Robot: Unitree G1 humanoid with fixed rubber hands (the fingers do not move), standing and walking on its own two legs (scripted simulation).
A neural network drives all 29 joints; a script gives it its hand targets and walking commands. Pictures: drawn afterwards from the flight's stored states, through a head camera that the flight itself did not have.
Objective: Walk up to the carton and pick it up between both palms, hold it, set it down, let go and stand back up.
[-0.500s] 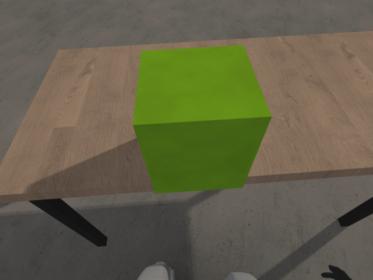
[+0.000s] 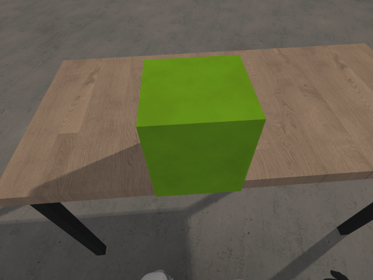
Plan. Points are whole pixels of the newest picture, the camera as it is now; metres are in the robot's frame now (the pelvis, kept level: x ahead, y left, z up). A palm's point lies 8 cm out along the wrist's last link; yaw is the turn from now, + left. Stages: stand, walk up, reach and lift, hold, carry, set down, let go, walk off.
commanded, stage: walk up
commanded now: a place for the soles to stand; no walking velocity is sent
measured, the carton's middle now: (195, 129) +0.42 +0.00 +0.09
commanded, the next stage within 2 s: stand in 0.10 s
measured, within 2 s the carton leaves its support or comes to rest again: neither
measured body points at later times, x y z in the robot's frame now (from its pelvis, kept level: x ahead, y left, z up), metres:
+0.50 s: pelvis +0.01 +0.00 +0.00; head +0.02 -0.01 +0.45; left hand +0.08 +0.32 -0.11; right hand +0.11 -0.33 -0.11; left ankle +0.06 +0.11 -0.71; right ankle +0.01 -0.13 -0.71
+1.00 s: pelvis +0.01 -0.01 +0.00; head +0.05 +0.01 +0.45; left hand +0.22 +0.27 -0.07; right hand +0.17 -0.33 -0.07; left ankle +0.06 +0.11 -0.71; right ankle +0.01 -0.13 -0.71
